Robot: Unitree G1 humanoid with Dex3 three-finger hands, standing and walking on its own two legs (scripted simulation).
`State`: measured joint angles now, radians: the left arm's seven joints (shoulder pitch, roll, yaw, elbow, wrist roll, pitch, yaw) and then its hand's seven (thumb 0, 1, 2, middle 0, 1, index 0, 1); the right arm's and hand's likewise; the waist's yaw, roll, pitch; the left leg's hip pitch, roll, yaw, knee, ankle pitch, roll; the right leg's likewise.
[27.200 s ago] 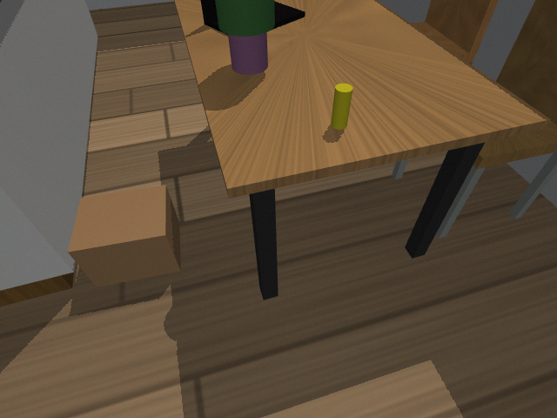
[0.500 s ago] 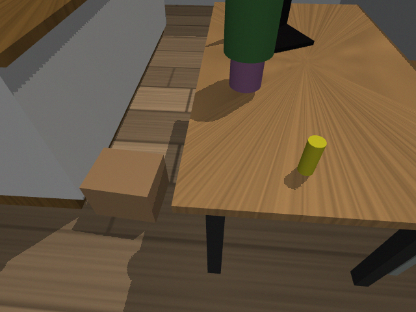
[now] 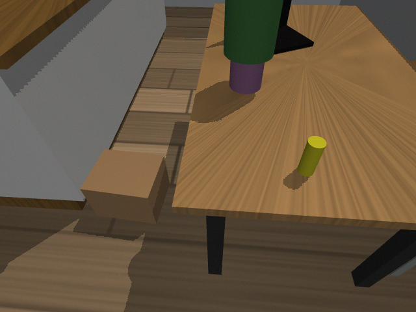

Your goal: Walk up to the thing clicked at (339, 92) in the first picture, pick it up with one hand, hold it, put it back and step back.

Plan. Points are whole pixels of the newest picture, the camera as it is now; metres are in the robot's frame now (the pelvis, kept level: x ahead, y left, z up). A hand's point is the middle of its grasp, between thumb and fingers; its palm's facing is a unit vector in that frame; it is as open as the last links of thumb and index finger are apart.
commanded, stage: stand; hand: right
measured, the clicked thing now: (310, 157) +0.49 -0.22 +0.00
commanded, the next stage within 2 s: none
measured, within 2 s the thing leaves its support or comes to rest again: neither
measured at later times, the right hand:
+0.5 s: hand out of the picture +0.06 -0.26 -0.16, palm faces -0.03 +0.94 -0.34, open 7.6 cm
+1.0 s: hand out of the picture +0.07 -0.26 -0.16, palm faces -0.02 +0.94 -0.34, open 7.4 cm
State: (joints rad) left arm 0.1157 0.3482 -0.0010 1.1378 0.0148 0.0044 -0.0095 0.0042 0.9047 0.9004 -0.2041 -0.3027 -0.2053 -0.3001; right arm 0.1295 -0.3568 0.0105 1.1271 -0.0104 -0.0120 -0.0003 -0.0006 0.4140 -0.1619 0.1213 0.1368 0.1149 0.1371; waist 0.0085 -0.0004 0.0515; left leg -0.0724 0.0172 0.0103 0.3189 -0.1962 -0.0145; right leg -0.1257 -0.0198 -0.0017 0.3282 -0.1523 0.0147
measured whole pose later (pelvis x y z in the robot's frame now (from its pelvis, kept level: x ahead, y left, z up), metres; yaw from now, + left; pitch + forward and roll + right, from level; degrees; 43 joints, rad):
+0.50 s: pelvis +0.00 +0.00 +0.00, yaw +0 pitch -3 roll +0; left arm 0.12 0.35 -0.01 1.12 0.01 0.00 -0.01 0.00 0.91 0.90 -0.20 -0.30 -0.21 -0.30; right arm 0.13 -0.36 0.01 1.13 -0.01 -0.01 0.00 0.01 -0.85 -0.88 0.21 0.30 0.20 0.30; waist 0.00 0.01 0.05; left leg -0.07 0.02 0.01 0.32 -0.20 -0.02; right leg -0.13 -0.01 0.00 0.33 -0.15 0.01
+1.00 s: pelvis +0.01 +0.00 +0.00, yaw -1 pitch -2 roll +0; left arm 0.11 0.35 0.00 1.12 0.01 0.00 -0.01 0.00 0.91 0.90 -0.20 -0.30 -0.21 -0.30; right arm 0.13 -0.35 0.00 1.12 -0.01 -0.01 0.00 0.01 -0.91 -0.89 0.21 0.30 0.20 0.30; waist 0.00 0.00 0.05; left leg -0.07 0.03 0.02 0.31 -0.20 -0.02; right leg -0.13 -0.01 0.01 0.33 -0.16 0.01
